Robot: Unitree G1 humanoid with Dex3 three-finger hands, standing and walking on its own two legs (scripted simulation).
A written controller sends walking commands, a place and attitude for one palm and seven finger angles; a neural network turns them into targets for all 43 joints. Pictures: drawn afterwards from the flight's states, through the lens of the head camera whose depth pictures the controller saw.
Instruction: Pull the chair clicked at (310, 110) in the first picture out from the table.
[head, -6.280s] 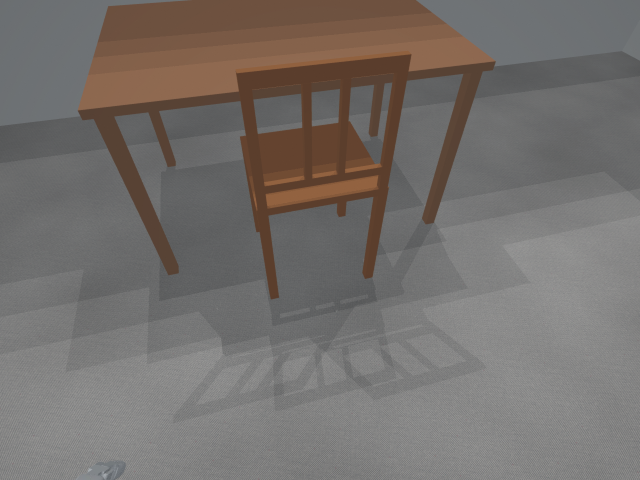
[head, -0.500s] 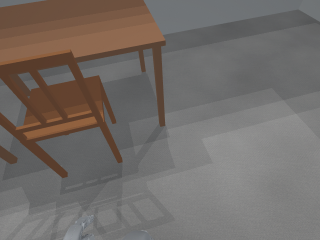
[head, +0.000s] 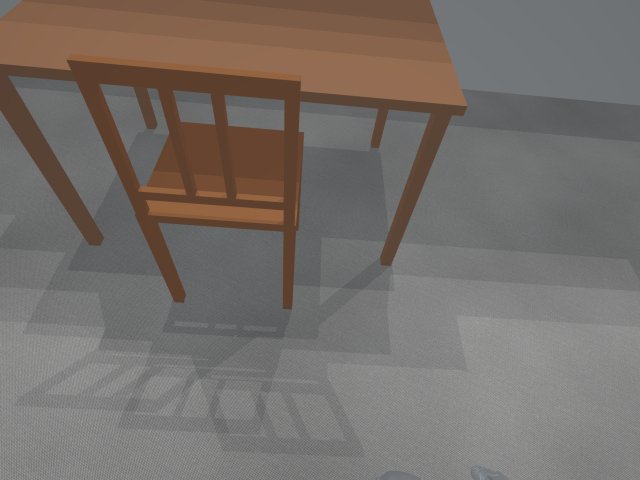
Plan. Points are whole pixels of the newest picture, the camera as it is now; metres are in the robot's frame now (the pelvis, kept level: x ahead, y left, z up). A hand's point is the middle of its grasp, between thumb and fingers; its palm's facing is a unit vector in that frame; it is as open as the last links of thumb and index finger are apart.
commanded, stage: take the last steps up to it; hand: left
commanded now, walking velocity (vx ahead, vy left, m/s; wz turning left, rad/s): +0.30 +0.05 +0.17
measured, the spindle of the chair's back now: (180, 146) +0.71 +0.36 -0.08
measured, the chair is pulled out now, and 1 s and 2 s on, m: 0.00 0.00 0.00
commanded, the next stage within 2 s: come to a stop and stand still in 0.88 s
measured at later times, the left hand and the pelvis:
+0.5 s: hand out of the picture +0.03 +0.16 -0.16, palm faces +0.16 -0.96 -0.21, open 7.3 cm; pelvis +0.07 -0.02 +0.01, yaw +6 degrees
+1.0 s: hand (161, 392) +0.24 +0.26 -0.17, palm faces +0.16 -0.97 -0.19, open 7.3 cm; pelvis +0.22 +0.07 +0.00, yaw +4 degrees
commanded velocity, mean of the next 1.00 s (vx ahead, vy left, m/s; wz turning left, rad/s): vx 0.23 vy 0.01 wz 0.03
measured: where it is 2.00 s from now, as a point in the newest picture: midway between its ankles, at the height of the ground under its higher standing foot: (279, 452)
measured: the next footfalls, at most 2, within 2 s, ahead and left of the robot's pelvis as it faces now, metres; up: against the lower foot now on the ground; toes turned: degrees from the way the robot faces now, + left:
right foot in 0.28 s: +0.06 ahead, -0.13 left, +0.00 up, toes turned -1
left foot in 0.74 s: +0.27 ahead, +0.20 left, +0.00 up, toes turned +10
